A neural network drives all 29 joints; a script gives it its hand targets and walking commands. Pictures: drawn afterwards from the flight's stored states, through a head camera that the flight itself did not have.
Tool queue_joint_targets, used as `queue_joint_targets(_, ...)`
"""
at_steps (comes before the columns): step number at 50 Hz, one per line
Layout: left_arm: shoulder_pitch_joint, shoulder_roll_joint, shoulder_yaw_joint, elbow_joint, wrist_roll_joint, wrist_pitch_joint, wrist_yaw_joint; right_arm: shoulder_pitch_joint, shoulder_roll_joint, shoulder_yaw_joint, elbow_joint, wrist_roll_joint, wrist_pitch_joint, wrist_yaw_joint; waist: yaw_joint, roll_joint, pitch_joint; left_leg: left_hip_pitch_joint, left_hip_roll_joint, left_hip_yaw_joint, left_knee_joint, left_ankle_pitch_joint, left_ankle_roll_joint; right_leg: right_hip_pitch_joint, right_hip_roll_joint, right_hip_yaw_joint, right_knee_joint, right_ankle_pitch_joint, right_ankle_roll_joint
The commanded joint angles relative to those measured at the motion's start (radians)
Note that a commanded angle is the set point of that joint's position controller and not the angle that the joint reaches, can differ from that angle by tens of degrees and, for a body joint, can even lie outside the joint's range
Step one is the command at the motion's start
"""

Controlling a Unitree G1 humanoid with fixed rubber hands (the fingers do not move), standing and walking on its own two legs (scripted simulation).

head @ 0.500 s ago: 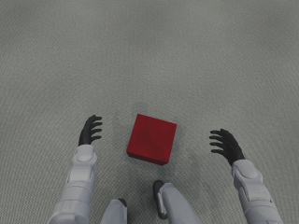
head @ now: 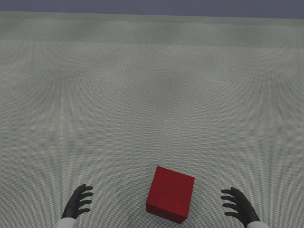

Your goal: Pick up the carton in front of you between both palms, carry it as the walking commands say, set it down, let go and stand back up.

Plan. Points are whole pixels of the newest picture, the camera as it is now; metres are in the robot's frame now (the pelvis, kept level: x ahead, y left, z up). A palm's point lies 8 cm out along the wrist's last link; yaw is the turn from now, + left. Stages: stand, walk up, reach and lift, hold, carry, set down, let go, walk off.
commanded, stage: let go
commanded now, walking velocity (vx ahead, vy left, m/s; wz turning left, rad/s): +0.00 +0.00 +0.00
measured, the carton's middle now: (169, 195) +0.35 -0.10 -0.65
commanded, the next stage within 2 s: stand in 0.48 s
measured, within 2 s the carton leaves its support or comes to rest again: neither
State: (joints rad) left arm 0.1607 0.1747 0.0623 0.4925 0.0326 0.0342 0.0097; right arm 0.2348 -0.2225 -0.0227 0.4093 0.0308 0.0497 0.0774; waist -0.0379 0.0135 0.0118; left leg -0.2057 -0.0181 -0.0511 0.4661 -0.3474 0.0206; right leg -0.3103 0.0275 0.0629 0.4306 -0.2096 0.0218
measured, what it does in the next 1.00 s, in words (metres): stands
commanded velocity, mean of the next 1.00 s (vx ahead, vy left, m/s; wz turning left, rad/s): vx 0.00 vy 0.00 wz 0.00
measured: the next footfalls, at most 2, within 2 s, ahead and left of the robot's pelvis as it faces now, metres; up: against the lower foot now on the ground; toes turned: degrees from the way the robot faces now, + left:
none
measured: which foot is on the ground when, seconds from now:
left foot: down 0.00-1.00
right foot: down 0.00-1.00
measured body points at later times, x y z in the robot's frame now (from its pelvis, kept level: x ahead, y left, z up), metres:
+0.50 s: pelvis -0.02 -0.01 +0.00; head -0.02 -0.02 +0.45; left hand +0.15 +0.22 -0.08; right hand +0.14 -0.26 -0.07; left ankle -0.07 +0.10 -0.74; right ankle +0.00 -0.14 -0.74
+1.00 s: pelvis +0.00 -0.04 -0.01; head +0.01 -0.06 +0.44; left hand +0.11 +0.27 -0.09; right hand +0.13 -0.32 -0.12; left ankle -0.07 +0.10 -0.74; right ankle +0.00 -0.14 -0.74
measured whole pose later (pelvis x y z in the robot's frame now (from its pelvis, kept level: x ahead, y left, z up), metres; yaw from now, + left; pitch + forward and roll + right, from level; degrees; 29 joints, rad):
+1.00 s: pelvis +0.00 -0.04 -0.01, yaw +3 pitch +0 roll +0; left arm 0.17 0.31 0.06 0.80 0.03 0.00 0.01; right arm 0.24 -0.36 -0.03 0.74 -0.04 -0.01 -0.03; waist 0.01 0.06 0.02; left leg -0.13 0.00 -0.10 0.50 -0.37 -0.03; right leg -0.25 0.04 0.00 0.54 -0.28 -0.03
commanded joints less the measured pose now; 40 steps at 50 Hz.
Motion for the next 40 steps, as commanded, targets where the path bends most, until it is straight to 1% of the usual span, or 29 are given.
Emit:
queue_joint_targets(1,0.02,0.082,-0.007,-0.132,-0.036,0.003,-0.037,0.001,-0.105,-0.051,-0.069,-0.022,0.0,-0.005,0.01,0.033,-0.106,0.001,0.015,0.0,-0.095,0.508,-0.065,0.269,0.048,-0.053,0.001,0.33,-0.008)
queue_joint_targets(5,0.031,0.095,-0.02,-0.146,-0.051,0.024,-0.053,-0.007,-0.116,-0.064,-0.067,-0.042,0.022,-0.01,0.012,0.012,-0.05,0.022,0.026,-0.009,-0.106,0.5,-0.065,0.269,0.053,-0.062,-0.005,0.264,-0.011)
queue_joint_targets(6,0.086,0.09,-0.025,-0.09,-0.059,-0.002,-0.033,-0.033,-0.128,-0.078,-0.1,-0.053,0.064,-0.034,0.011,0.022,-0.082,0.07,0.031,-0.012,-0.081,0.618,-0.07,0.209,0.077,-0.073,0.021,0.244,-0.008)
queue_joint_targets(7,0.078,0.091,-0.024,-0.098,-0.062,-0.008,-0.023,-0.025,-0.135,-0.073,-0.093,-0.053,0.074,-0.042,0.019,0.039,-0.083,0.091,0.037,-0.02,-0.068,0.666,-0.074,0.178,0.077,-0.07,0.02,0.226,-0.01)
queue_joint_targets(9,0.05,0.095,-0.03,-0.101,-0.067,-0.01,-0.017,-0.019,-0.14,-0.064,-0.082,-0.049,0.082,-0.048,0.019,0.054,-0.082,0.104,0.044,-0.031,-0.057,0.699,-0.08,0.152,0.077,-0.068,0.024,0.199,-0.012)
queue_joint_targets(11,0.01,0.1,-0.039,-0.108,-0.07,-0.008,-0.018,-0.026,-0.132,-0.051,-0.079,-0.044,0.092,-0.052,0.016,0.059,-0.073,0.082,0.045,-0.034,-0.061,0.675,-0.081,0.16,0.073,-0.062,0.031,0.183,-0.012)
queue_joint_targets(13,0.004,0.102,-0.038,-0.101,-0.066,0.001,-0.018,-0.035,-0.126,-0.044,-0.084,-0.044,0.103,-0.055,0.017,0.061,-0.053,0.055,0.039,-0.027,-0.07,0.618,-0.076,0.17,0.071,-0.06,0.032,0.167,-0.014)
queue_joint_targets(18,0.039,0.109,-0.018,-0.073,-0.039,0.035,-0.022,-0.054,-0.13,-0.049,-0.1,-0.054,0.136,-0.056,0.037,0.06,0.01,-0.013,0.023,0.0,-0.098,0.431,-0.059,0.215,0.061,-0.063,0.024,0.12,-0.016)
queue_joint_targets(21,0.04,0.111,-0.009,-0.082,-0.034,0.05,-0.027,-0.055,-0.125,-0.041,-0.115,-0.055,0.154,-0.054,0.041,0.039,0.027,-0.05,0.014,0.017,-0.116,0.302,-0.043,0.257,0.052,-0.066,0.021,0.102,-0.011)
queue_joint_targets(24,0.03,0.111,-0.006,-0.095,-0.033,0.06,-0.036,-0.055,-0.117,-0.032,-0.129,-0.053,0.168,-0.054,0.037,0.008,0.039,-0.081,0.003,0.036,-0.128,0.168,-0.022,0.297,0.043,-0.066,0.018,0.084,-0.002)
queue_joint_targets(25,0.075,0.251,0.04,0.062,0.014,0.029,-0.001,-0.105,-0.198,-0.059,0.014,-0.07,0.08,-0.088,0.082,0.072,0.048,-0.128,0.017,-0.001,-0.048,0.021,-0.04,0.12,-0.056,-0.006,0.011,0.014,0.003)
queue_joint_targets(26,0.061,0.28,0.039,0.07,0.026,0.013,0.006,-0.065,-0.179,-0.059,0.03,-0.072,0.041,-0.095,0.059,0.034,0.026,-0.073,0.012,0.012,-0.037,-0.047,-0.038,0.068,-0.077,0.031,-0.029,-0.113,-0.001)
queue_joint_targets(27,0.02,0.284,0.041,0.07,0.031,0.002,0.006,-0.039,-0.18,-0.058,0.056,-0.074,0.017,-0.094,0.045,0.003,0.023,-0.053,0.012,0.008,-0.027,-0.072,-0.034,0.043,-0.087,0.051,-0.052,-0.2,-0.006)
queue_joint_targets(28,-0.001,0.278,0.036,0.063,0.034,-0.008,0.008,-0.027,-0.182,-0.058,0.066,-0.077,-0.002,-0.094,0.033,-0.035,0.013,-0.025,0.016,-0.01,-0.011,-0.091,-0.026,0.014,-0.086,0.066,-0.067,-0.265,-0.022)
queue_joint_targets(29,-0.016,0.272,0.035,0.068,0.036,-0.018,0.007,-0.022,-0.183,-0.058,0.078,-0.082,-0.018,-0.093,0.03,-0.066,0.008,-0.024,0.02,-0.02,0.003,-0.093,-0.019,-0.013,-0.085,0.075,-0.078,-0.297,-0.03)
queue_joint_targets(30,-0.022,0.266,0.035,0.083,0.035,-0.027,0.002,-0.01,-0.185,-0.058,0.104,-0.084,-0.033,-0.09,0.029,-0.07,0.001,-0.012,0.022,-0.027,0.0,-0.082,-0.012,-0.019,-0.083,0.077,-0.086,-0.308,-0.032)
queue_joint_targets(31,-0.027,0.261,0.035,0.096,0.032,-0.032,0.001,-0.007,-0.189,-0.059,0.117,-0.085,-0.042,-0.089,0.029,-0.074,0.005,-0.014,0.028,-0.038,0.002,-0.062,-0.009,-0.019,-0.081,0.078,-0.079,-0.296,-0.036)
queue_joint_targets(36,-0.011,0.269,0.038,0.155,0.015,-0.042,-0.003,-0.009,-0.219,-0.055,0.172,-0.085,-0.063,-0.091,0.041,-0.054,-0.02,-0.017,0.043,-0.065,0.003,0.044,-0.005,0.044,-0.09,0.082,-0.044,-0.153,-0.044)
queue_joint_targets(40,-0.002,0.296,0.044,0.195,0.009,-0.045,0.0,0.006,-0.24,-0.047,0.215,-0.079,-0.07,-0.097,0.044,-0.048,-0.041,0.002,0.054,-0.073,-0.001,0.139,-0.008,0.095,-0.1,0.074,-0.012,0.026,-0.049)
